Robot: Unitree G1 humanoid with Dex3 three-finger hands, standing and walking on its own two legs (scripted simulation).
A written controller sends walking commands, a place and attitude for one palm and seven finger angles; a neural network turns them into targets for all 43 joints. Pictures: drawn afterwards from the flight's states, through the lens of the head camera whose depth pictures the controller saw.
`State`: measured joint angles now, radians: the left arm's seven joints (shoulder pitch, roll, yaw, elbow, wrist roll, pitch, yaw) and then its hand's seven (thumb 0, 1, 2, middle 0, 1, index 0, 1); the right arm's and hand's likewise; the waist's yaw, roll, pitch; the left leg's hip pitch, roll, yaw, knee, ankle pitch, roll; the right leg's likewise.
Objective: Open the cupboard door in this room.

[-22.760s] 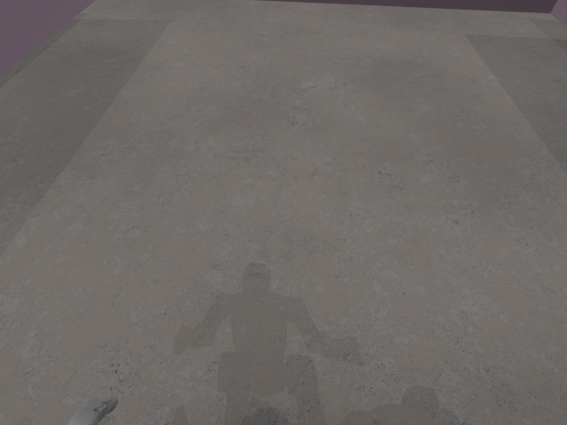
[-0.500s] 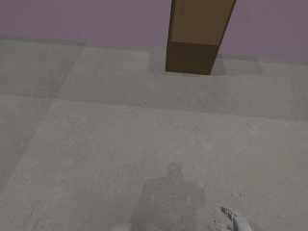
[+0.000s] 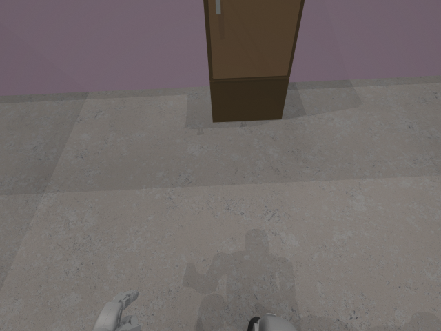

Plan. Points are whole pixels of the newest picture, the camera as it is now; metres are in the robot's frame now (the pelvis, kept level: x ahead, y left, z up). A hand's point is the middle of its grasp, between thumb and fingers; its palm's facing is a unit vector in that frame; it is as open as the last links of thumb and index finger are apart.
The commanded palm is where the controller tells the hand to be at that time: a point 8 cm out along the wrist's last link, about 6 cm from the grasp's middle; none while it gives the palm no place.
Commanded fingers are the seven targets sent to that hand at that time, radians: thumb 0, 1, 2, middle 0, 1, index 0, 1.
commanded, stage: turn or walk to find it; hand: left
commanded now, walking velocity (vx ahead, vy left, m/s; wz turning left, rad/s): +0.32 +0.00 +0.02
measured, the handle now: out of the picture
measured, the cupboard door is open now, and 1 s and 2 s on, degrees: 0 0 0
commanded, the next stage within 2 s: stand and wait in 0.02 s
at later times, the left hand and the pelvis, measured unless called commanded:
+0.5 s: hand out of the picture +0.10 +0.14 -0.16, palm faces +0.12 -0.98 -0.14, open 7.3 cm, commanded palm none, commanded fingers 0.00 0.90 0.90 -0.20 -0.30 -0.20 -0.30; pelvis +0.12 -0.01 +0.02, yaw +1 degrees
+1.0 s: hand out of the picture +0.14 +0.20 -0.15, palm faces +0.01 -0.98 -0.19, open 7.4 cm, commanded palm none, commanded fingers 0.00 0.90 0.90 -0.20 -0.30 -0.20 -0.30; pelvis +0.15 +0.02 +0.03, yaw -1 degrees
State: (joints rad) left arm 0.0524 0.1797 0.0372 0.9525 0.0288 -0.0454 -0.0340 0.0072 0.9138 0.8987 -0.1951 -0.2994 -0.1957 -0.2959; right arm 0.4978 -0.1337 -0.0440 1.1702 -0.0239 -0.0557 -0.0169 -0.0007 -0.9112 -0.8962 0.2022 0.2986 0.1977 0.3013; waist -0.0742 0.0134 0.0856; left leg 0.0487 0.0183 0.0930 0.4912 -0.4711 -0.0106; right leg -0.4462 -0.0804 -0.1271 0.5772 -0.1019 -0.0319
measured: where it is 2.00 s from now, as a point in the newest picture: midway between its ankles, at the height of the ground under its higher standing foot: outside the picture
